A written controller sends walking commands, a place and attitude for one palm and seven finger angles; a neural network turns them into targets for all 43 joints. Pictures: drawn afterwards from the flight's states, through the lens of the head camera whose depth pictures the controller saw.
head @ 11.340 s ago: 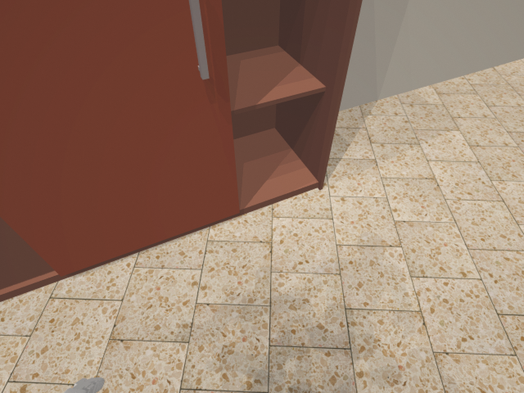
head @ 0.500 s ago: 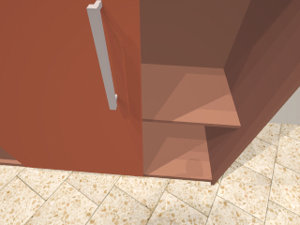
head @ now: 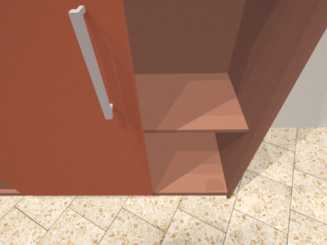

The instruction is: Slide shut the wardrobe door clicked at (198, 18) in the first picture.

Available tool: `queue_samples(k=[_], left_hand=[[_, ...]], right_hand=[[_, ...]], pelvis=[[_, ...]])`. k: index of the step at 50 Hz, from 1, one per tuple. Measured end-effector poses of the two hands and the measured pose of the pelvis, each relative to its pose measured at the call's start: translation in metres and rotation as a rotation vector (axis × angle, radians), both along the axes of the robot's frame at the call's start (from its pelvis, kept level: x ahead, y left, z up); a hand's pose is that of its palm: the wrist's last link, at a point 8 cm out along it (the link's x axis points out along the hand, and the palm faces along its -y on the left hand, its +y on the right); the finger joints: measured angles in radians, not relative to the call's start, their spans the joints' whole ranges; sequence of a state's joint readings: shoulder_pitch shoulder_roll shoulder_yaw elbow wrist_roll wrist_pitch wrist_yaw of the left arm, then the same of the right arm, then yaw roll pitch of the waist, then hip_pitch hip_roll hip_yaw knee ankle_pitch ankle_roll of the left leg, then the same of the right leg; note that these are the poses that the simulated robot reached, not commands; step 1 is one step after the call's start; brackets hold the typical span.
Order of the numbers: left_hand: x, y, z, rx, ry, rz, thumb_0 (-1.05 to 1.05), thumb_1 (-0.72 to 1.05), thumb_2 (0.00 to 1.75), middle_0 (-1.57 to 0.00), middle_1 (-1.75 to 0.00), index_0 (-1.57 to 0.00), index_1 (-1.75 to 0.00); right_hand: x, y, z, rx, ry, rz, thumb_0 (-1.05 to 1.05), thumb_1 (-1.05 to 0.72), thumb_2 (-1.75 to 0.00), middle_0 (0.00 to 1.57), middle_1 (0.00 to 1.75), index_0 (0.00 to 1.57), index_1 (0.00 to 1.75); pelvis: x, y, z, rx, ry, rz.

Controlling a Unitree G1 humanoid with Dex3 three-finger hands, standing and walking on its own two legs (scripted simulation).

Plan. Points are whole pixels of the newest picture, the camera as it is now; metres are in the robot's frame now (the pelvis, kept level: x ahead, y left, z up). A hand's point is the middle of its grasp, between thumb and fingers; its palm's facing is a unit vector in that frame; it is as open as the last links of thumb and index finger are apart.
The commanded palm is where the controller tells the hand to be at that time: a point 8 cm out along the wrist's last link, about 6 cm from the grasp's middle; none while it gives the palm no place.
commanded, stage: come to a stop and stand still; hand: left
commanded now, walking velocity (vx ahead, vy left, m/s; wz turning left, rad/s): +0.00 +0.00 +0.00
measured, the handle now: (97, 71) +0.50 +0.19 +0.19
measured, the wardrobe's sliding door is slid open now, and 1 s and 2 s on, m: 0.45 0.45 0.45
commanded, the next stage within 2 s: look again from close up in 0.88 s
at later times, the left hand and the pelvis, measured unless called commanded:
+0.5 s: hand out of the picture +0.03 +0.17 -0.16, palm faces -0.01 -0.98 -0.22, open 7.4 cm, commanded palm none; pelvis +0.02 -0.01 +0.02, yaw -1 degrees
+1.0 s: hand out of the picture +0.04 +0.17 -0.15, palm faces +0.00 -0.97 -0.22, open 7.4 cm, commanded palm none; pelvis +0.05 -0.01 +0.02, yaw -1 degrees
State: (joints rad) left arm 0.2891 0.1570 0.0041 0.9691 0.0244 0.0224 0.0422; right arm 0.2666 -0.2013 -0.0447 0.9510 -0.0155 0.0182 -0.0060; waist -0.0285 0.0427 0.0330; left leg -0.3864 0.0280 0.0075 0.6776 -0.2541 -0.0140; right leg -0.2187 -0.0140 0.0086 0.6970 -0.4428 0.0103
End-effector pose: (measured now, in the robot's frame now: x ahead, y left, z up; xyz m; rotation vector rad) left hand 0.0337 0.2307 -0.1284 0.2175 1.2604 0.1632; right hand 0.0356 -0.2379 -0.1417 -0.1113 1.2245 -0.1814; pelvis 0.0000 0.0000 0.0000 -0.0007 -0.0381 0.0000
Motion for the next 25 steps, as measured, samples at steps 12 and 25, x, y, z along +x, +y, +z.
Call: queue_samples(k=[12,25], left_hand=[[0.008,-0.010,0.009,-0.012,0.001,-0.023,0.01,0.91,0.90,-0.20,-0.30,-0.20,-0.30],[-0.008,-0.016,0.005,-0.035,0.110,0.014,0.01,0.90,0.90,-0.20,-0.30,-0.20,-0.30]], right_hand=[[-0.058,0.003,0.003,0.034,0.168,-0.028,0.01,-0.91,-0.90,0.19,0.30,0.20,0.29],[-0.020,0.004,0.010,0.022,0.160,-0.001,0.01,-0.91,-0.90,0.20,0.30,0.20,0.29]], pelvis=[[0.005,-0.012,0.010,0.010,0.019,-0.003],[0.024,-0.012,0.016,0.012,0.023,-0.013]])
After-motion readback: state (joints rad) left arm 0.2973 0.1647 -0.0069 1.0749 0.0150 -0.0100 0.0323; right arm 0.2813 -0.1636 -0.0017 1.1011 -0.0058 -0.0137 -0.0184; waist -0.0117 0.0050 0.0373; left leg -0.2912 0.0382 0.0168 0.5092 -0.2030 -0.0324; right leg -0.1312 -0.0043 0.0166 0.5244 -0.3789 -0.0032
